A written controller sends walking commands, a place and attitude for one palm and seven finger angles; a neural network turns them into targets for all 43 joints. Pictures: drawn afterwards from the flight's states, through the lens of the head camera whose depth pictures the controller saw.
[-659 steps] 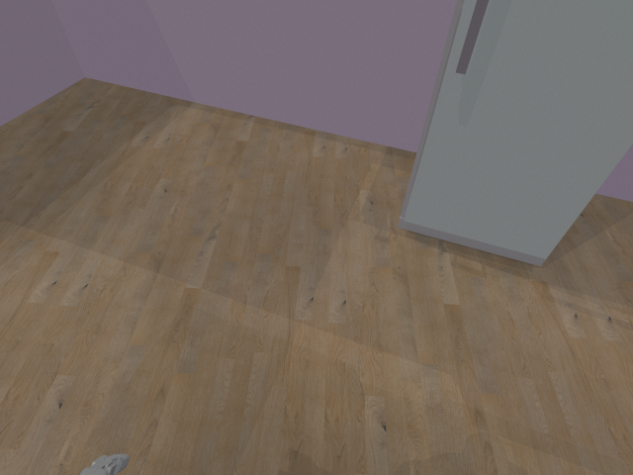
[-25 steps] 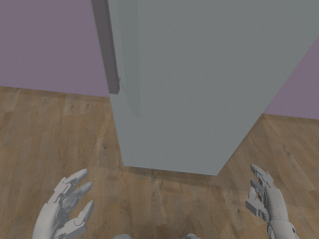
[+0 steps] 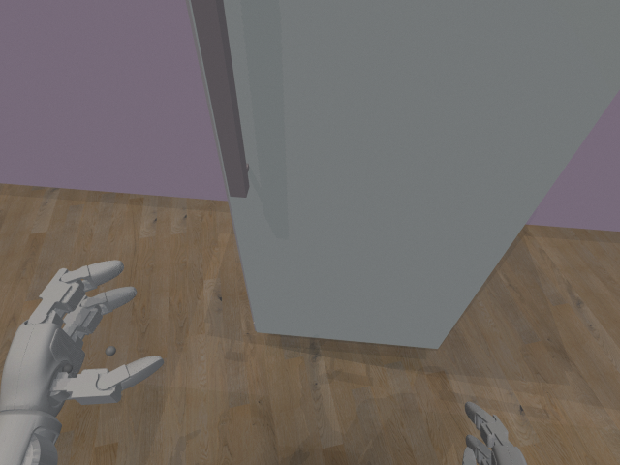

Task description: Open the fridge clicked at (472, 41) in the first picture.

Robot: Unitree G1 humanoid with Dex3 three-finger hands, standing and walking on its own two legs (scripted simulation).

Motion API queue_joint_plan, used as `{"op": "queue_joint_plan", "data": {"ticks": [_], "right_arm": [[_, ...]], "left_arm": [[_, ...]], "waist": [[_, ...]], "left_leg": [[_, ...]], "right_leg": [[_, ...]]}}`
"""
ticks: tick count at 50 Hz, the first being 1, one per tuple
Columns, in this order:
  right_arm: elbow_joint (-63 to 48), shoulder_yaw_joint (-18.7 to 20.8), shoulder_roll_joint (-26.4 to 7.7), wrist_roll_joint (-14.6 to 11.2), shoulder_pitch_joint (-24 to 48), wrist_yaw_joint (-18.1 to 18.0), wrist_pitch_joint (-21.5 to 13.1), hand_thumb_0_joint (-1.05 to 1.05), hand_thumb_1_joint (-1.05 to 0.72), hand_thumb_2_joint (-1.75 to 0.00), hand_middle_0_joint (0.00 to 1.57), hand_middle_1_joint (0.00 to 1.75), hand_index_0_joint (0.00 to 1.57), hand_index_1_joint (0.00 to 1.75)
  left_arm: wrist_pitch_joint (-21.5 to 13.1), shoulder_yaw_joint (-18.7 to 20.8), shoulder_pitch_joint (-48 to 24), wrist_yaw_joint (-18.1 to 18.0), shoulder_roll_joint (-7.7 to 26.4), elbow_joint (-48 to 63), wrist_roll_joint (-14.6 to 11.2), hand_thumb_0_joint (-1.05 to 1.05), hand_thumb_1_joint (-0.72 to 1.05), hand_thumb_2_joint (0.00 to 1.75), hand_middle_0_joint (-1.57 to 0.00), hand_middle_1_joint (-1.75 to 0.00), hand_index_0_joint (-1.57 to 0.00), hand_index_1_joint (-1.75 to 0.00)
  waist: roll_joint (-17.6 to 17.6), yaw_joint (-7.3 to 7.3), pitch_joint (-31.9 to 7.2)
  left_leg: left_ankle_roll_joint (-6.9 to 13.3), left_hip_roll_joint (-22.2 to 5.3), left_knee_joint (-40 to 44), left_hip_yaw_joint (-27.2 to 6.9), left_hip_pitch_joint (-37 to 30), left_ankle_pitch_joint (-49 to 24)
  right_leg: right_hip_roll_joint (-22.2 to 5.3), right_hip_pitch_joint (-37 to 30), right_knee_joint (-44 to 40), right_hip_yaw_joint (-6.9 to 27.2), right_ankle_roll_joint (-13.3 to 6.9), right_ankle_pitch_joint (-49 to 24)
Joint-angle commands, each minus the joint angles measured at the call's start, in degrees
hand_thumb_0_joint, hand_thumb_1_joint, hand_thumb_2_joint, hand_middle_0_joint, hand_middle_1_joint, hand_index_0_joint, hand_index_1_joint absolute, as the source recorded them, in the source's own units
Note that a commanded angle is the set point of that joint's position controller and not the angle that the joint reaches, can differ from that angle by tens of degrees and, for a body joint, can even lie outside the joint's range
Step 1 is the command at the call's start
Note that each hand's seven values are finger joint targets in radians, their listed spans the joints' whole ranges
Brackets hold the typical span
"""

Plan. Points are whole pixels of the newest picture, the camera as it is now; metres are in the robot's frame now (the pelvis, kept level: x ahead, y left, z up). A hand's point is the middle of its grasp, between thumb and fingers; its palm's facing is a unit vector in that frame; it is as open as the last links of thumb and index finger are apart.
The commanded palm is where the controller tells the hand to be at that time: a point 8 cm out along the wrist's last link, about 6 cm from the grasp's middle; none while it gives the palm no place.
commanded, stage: raise the hand to about handle height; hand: left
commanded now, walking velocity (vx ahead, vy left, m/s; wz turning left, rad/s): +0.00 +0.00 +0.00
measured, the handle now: (221, 45) +0.54 +0.16 +0.26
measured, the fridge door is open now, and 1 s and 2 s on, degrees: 0 0 0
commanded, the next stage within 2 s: move the hooked fingers beside the handle in 1.18 s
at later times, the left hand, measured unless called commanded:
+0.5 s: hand (86, 287) +0.25 +0.25 +0.15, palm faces +0.04 -1.00 -0.08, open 13.9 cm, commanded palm +0.23 +0.30 +0.16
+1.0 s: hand (79, 246) +0.28 +0.25 +0.18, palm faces +0.07 -1.00 -0.04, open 14.0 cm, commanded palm +0.25 +0.30 +0.19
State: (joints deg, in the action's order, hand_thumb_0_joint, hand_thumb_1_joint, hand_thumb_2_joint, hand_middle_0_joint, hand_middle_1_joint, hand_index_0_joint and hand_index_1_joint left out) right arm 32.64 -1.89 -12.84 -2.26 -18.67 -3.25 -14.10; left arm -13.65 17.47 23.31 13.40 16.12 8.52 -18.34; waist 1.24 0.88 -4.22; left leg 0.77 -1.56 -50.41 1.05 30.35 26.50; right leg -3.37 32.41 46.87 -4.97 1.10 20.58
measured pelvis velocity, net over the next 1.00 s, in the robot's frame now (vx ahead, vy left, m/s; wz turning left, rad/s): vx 0.01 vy -0.02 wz -0.01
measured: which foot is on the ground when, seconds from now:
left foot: down 0.00-1.00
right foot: down 0.00-1.00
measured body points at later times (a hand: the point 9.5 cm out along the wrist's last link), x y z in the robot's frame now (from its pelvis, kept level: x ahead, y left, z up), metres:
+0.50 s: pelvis +0.01 -0.01 +0.02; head +0.00 -0.02 +0.47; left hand +0.25 +0.30 +0.15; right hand +0.21 -0.23 -0.03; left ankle -0.01 +0.11 -0.70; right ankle +0.03 -0.14 -0.70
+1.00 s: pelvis +0.01 -0.02 +0.03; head +0.00 -0.03 +0.48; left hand +0.27 +0.31 +0.19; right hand +0.18 -0.26 -0.03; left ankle -0.01 +0.11 -0.70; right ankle +0.03 -0.14 -0.70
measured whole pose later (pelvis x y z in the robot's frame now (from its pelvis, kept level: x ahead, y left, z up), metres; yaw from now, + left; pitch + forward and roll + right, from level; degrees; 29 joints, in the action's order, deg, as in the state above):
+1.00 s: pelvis +0.01 -0.02 +0.03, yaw +0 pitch -1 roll +0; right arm 34.0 -3.3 -16.0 -3.9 -15.5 -6.3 -14.5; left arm 0.6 27.2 -2.8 26.3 24.0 -10.7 -20.1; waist 1.9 2.3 -0.8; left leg -0.8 -2.3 -32.3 1.3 12.2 18.9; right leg -1.7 15.3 31.0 -5.3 -0.4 14.4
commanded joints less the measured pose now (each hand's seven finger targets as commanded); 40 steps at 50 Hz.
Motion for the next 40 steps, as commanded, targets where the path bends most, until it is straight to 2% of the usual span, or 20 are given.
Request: {"op": "queue_joint_plan", "data": {"ticks": [1, 5, 6, 8, 9, 11, 14, 16, 18, 20, 21, 23, 26, 27, 29, 30, 32, 34, 36, 40], "right_arm": [[-8.5, 3.1, -9.4, -0.6, 6.3, -1.1, -5.9, 0.00, -0.90, -0.90, 0.20, 0.30, 0.20, 0.30], [-8.8, 3.0, -10.1, -1.2, 7.4, -2.7, -6.6, 0.00, -0.90, -0.90, 0.20, 0.30, 0.20, 0.30], [-8.7, 2.6, -10.2, -1.0, 7.8, -2.8, -6.6, 0.00, -0.90, -0.90, 0.20, 0.30, 0.20, 0.30], [-8.9, 2.2, -9.1, -1.0, 8.2, -2.9, -6.7, 0.00, -0.90, -0.90, 0.20, 0.30, 0.20, 0.30], [-8.8, 2.0, -8.9, -0.9, 8.2, -2.9, -6.8, 0.00, -0.90, -0.90, 0.20, 0.30, 0.20, 0.30], [-8.5, 1.7, -8.9, -0.8, 8.2, -2.7, -6.7, 0.00, -0.90, -0.90, 0.20, 0.30, 0.20, 0.30], [-7.9, 1.6, -9.3, -1.2, 8.3, -2.5, -6.3, 0.00, -0.90, -0.90, 0.20, 0.30, 0.20, 0.30], [-7.8, 1.5, -9.7, -1.5, 8.1, -2.7, -6.0, 0.00, -0.90, -0.90, 0.20, 0.30, 0.20, 0.30], [-8.0, 1.4, -10.3, -1.9, 8.1, -3.2, -5.4, 0.00, -0.90, -0.90, 0.20, 0.30, 0.20, 0.30], [-8.4, 1.3, -10.3, -1.8, 8.7, -3.6, -5.2, 0.00, -0.90, -0.90, 0.20, 0.30, 0.20, 0.30], [-8.4, 1.1, -10.2, -1.6, 9.0, -3.7, -5.1, 0.00, -0.90, -0.90, 0.20, 0.30, 0.20, 0.30], [-8.8, 0.9, -9.6, -1.4, 9.5, -3.9, -5.1, 0.00, -0.90, -0.90, 0.20, 0.30, 0.20, 0.30], [-8.2, 0.4, -9.2, -0.9, 9.8, -4.1, -5.4, 0.00, -0.90, -0.90, 0.20, 0.30, 0.20, 0.30], [-7.9, 0.3, -8.9, -1.0, 9.8, -4.1, -5.4, 0.00, -0.90, -0.90, 0.20, 0.30, 0.20, 0.30], [-6.9, 0.1, -8.9, -1.4, 9.7, -4.4, -5.2, 0.00, -0.90, -0.90, 0.20, 0.30, 0.20, 0.30], [-6.5, 0.1, -9.2, -1.5, 9.9, -4.5, -5.1, 0.00, -0.90, -0.90, 0.20, 0.30, 0.20, 0.30], [-6.1, 0.1, -9.6, -2.0, 9.7, -4.5, -4.4, 0.00, -0.90, -0.90, 0.20, 0.30, 0.20, 0.30], [-6.5, 0.3, -10.1, -2.3, 9.6, -4.6, -3.9, 0.00, -0.90, -0.90, 0.20, 0.30, 0.20, 0.30], [-7.4, 0.4, -10.3, -2.2, 9.4, -4.2, -3.7, 0.00, -0.90, -0.90, 0.20, 0.30, 0.20, 0.30], [-8.9, 0.9, -10.1, -1.9, 10.3, -3.3, -3.5, 0.00, -0.90, -0.90, 0.20, 0.30, 0.20, 0.30]], "left_arm": [[-3.5, -2.2, -10.6, 4.8, 6.8, 7.4, 0.6, 0.00, -0.20, 0.43, -0.28, -1.00, -0.28, -1.00], [-0.3, 5.0, -15.3, 7.7, 14.9, 7.6, -0.6, 0.00, -0.29, 0.39, -0.29, -1.07, -0.29, -1.07], [0.1, 7.8, -16.5, 7.4, 17.7, 8.2, -1.0, 0.00, -0.31, 0.38, -0.29, -1.08, -0.29, -1.08], [0.2, 10.3, -17.9, 6.5, 18.2, 10.1, -2.6, 0.00, -0.36, 0.36, -0.29, -1.11, -0.29, -1.11], [0.2, 11.2, -17.6, 5.9, 17.9, 9.6, -3.2, 0.00, -0.38, 0.35, -0.29, -1.12, -0.29, -1.12], [0.9, 11.9, -18.3, 5.7, 17.6, 7.3, -4.1, 0.00, -0.43, 0.33, -0.29, -1.15, -0.29, -1.15], [4.0, 9.6, -20.3, 7.4, 15.4, 1.8, -4.0, 0.00, -0.50, 0.30, -0.30, -1.20, -0.30, -1.20], [7.1, 6.9, -21.8, 9.5, 14.0, -2.3, -3.4, 0.00, -0.50, 0.30, -0.30, -1.20, -0.30, -1.20], [10.3, 6.6, -25.4, 11.2, 15.6, -4.6, -2.9, 0.00, -0.50, 0.30, -0.30, -1.20, -0.30, -1.20], [11.7, 8.0, -29.7, 12.0, 18.1, -3.4, -2.4, 0.00, -0.50, 0.30, -0.30, -1.20, -0.30, -1.20], [11.5, 9.4, -32.1, 12.2, 20.1, -2.1, -2.5, 0.00, -0.50, 0.30, -0.30, -1.20, -0.30, -1.20], [10.2, 12.8, -36.1, 11.8, 23.4, 1.0, -2.7, 0.00, -0.50, 0.30, -0.30, -1.20, -0.30, -1.20], [7.4, 16.4, -39.1, 10.7, 26.6, 2.6, -3.4, 0.00, -0.50, 0.30, -0.30, -1.20, -0.30, -1.20], [7.1, 16.4, -39.5, 10.9, 25.9, 1.2, -3.5, 0.00, -0.50, 0.30, -0.30, -1.20, -0.30, -1.20], [7.7, 15.6, -39.8, 11.5, 24.8, -3.9, -3.7, 0.00, -0.50, 0.30, -0.30, -1.20, -0.30, -1.20], [8.6, 15.1, -40.5, 12.0, 24.5, -6.2, -3.6, 0.00, -0.50, 0.30, -0.30, -1.20, -0.30, -1.20], [11.5, 12.9, -40.9, 13.6, 23.4, -11.8, -3.3, 0.00, -0.50, 0.30, -0.30, -1.20, -0.30, -1.20], [14.3, 11.8, -43.2, 14.8, 24.2, -13.4, -2.6, 0.00, -0.50, 0.30, -0.30, -1.20, -0.30, -1.20], [16.2, 11.2, -40.1, 16.0, 23.3, -16.0, -2.8, 0.00, -0.50, 0.30, -0.30, -1.20, -0.30, -1.20], [14.6, 14.5, -40.3, 16.0, 25.6, -10.1, -3.4, 0.00, -0.50, 0.30, -0.30, -1.20, -0.30, -1.20]], "waist": [[2.5, -2.66, -4.1], [2.0, -0.30, -8.5], [4.0, 0.76, -8.7], [6.0, 1.49, -10.2], [5.3, 1.83, -9.7], [4.6, 2.26, -8.2], [6.0, 1.42, -5.2], [4.6, 0.92, -2.0], [2.1, 0.32, -0.9], [1.1, 0.35, -2.4], [2.4, 0.68, -3.2], [2.8, 1.17, -7.9], [3.5, 1.80, -10.1], [4.3, 1.55, -10.4], [4.7, 1.30, -7.1], [5.4, 1.13, -5.5], [3.9, 0.72, -1.9], [4.9, 0.71, -2.1], [1.0, 1.34, -2.9], [-1.0, 2.19, -8.6]], "left_leg": [[-0.5, 0.9, 11.4, -3.6, -2.2, -9.9], [0.0, 1.1, 13.6, -3.9, -5.1, -10.6], [-0.1, 1.2, 14.0, -3.9, -5.8, -12.4], [-0.5, 1.3, 15.0, -3.7, -8.5, -16.7], [-0.8, 1.2, 15.4, -3.8, -9.0, -18.5], [-1.0, 1.3, 15.9, -3.4, -9.1, -21.0], [-1.0, 1.3, 16.8, -2.6, -10.1, -20.8], [-0.6, 1.3, 17.7, -2.4, -10.2, -20.2], [-0.1, 1.2, 18.4, -2.3, -9.8, -17.2], [0.3, 1.3, 19.1, -2.8, -10.8, -16.1], [0.4, 1.4, 19.1, -2.5, -12.0, -17.0], [0.4, 1.5, 19.7, -2.7, -14.7, -18.9], [0.1, 1.5, 20.4, -2.8, -16.6, -20.7], [0.2, 1.7, 20.8, -2.4, -17.2, -21.4], [0.1, 1.7, 21.6, -2.3, -16.7, -20.0], [0.0, 1.7, 22.1, -2.3, -16.2, -19.0], [0.2, 1.7, 22.7, -1.9, -15.1, -18.0], [0.3, 1.8, 23.2, -2.1, -15.5, -17.5], [0.6, 1.8, 22.7, -2.0, -15.2, -18.9], [0.6, 2.0, 22.0, -1.8, -16.4, -21.1]], "right_leg": [[3.4, -5.0, -7.1, -0.1, -2.0, -3.2], [2.7, -10.5, -9.2, 0.4, -2.0, -3.4], [2.8, -12.4, -9.2, 0.3, -2.4, -4.8], [2.9, -14.8, -9.5, -0.2, -2.5, -9.3], [3.1, -15.6, -9.5, -0.7, -2.5, -11.1], [3.4, -17.4, -10.4, -0.7, -2.7, -14.1], [3.2, -16.5, -11.8, -0.5, -2.3, -15.8], [3.3, -16.4, -13.3, -0.2, -2.3, -15.6], [3.2, -15.8, -14.8, 0.3, -1.8, -13.3], [3.1, -16.7, -15.6, 0.4, -1.8, -11.6], [3.2, -17.9, -16.0, 0.9, -2.0, -12.2], [3.1, -20.4, -16.2, 0.9, -2.1, -13.7], [3.4, -23.2, -16.9, 1.0, -2.3, -15.2], [3.3, -23.8, -17.2, 1.1, -2.2, -16.5], [3.3, -22.7, -18.2, 1.0, -2.2, -15.9], [3.1, -22.1, -18.7, 1.0, -2.2, -15.0], [2.9, -21.1, -19.9, 1.3, -2.1, -14.3], [2.7, -20.9, -20.4, 1.5, -2.0, -13.5], [2.6, -22.0, -20.2, 1.8, -2.0, -15.2], [2.6, -24.1, -19.0, 1.7, -1.8, -17.0]]}}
